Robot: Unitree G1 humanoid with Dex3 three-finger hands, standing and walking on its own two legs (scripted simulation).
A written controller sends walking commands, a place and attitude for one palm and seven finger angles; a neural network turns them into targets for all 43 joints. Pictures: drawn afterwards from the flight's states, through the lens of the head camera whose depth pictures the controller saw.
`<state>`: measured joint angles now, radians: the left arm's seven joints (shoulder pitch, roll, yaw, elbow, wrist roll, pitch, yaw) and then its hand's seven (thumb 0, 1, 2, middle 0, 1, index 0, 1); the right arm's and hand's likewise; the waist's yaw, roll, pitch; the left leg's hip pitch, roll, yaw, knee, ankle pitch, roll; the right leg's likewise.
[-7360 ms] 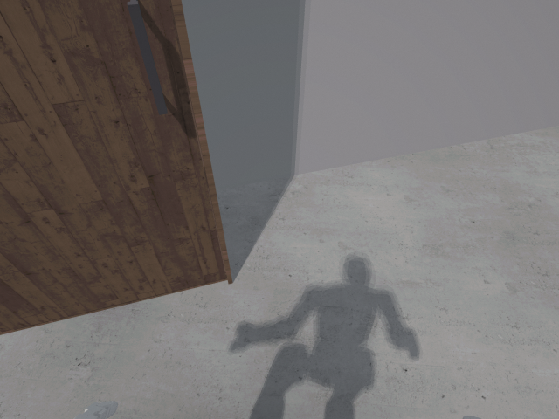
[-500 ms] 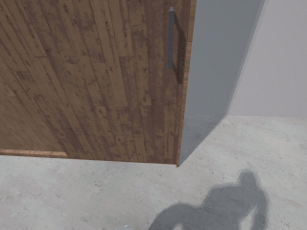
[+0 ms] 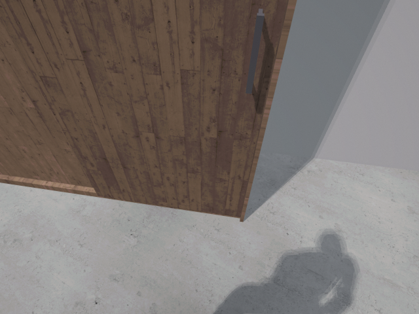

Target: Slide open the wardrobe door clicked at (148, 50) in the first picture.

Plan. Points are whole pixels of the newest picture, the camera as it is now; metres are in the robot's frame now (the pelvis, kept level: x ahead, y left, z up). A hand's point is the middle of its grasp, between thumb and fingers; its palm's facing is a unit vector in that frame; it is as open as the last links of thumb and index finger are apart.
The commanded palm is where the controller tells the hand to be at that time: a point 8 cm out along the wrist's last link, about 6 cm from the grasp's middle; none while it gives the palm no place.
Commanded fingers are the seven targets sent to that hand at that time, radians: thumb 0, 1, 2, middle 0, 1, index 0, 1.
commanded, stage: look again from close up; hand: right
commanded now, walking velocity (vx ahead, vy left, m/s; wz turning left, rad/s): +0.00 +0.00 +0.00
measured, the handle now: (254, 54) +0.70 -0.05 +0.17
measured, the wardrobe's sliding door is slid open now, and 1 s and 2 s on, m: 0.00 0.00 0.00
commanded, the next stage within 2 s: shuffle to correct the standing spot in 0.22 s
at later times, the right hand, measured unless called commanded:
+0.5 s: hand out of the picture -0.02 -0.15 -0.18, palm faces +0.04 +0.99 -0.15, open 7.4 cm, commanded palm none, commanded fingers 0.00 -0.90 -0.90 0.20 0.30 0.20 0.30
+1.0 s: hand out of the picture +0.15 -0.15 -0.19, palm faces +0.04 +0.99 -0.13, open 7.4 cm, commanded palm none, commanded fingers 0.00 -0.90 -0.90 0.20 0.30 0.20 0.30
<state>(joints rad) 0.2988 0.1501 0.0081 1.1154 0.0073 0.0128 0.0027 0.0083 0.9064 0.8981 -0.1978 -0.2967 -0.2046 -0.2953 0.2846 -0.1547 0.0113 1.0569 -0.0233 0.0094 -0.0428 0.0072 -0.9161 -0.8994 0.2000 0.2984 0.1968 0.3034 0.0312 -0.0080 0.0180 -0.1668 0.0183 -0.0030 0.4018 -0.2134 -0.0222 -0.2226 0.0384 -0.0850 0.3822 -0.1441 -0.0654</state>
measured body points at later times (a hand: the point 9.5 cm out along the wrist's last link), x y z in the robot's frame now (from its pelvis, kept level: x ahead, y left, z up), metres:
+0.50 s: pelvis +0.02 +0.01 +0.00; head +0.02 +0.01 +0.45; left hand +0.01 +0.23 -0.16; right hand -0.02 -0.20 -0.16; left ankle +0.00 +0.13 -0.74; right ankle +0.04 -0.07 -0.74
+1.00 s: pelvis +0.17 +0.01 -0.01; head +0.20 +0.00 +0.44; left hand +0.16 +0.23 -0.16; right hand +0.15 -0.20 -0.17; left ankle +0.13 +0.14 -0.66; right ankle +0.12 -0.09 -0.74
